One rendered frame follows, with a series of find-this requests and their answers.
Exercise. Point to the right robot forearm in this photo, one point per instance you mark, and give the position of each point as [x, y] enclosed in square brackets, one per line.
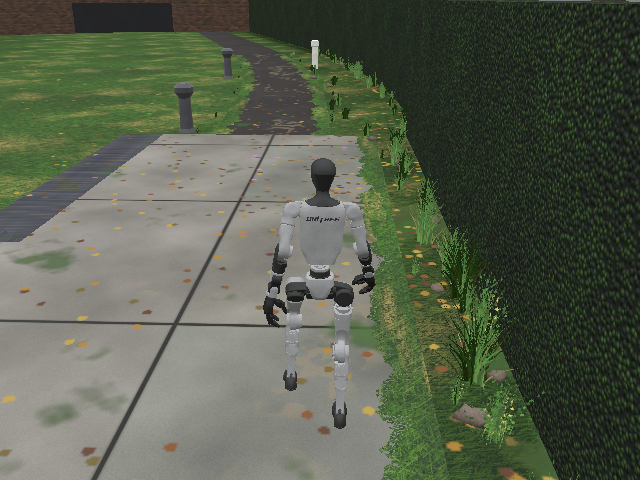
[367, 263]

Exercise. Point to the left robot forearm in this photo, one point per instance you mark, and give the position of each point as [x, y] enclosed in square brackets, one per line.
[277, 274]

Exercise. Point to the left robot upper arm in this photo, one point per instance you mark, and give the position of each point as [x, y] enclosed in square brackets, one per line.
[290, 211]

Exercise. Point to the right robot thigh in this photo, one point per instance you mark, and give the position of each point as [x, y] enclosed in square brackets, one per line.
[343, 296]

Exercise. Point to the humanoid robot head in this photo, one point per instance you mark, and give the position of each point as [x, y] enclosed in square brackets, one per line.
[323, 172]

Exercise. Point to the right robot hand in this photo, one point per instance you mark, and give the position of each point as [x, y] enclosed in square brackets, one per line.
[360, 279]

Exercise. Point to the right robot upper arm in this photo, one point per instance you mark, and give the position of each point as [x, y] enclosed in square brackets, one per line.
[353, 212]

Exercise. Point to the left robot hand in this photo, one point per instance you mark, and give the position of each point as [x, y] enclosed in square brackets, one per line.
[268, 310]

